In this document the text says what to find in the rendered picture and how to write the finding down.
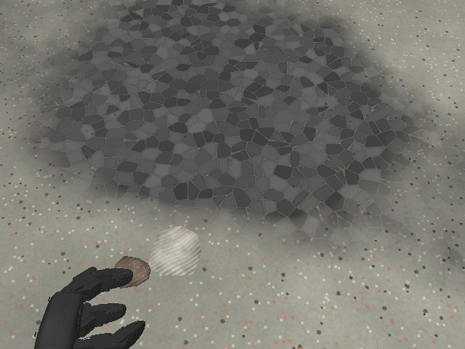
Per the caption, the robot left hand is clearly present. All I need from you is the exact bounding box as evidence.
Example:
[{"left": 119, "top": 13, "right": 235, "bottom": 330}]
[{"left": 34, "top": 267, "right": 145, "bottom": 349}]

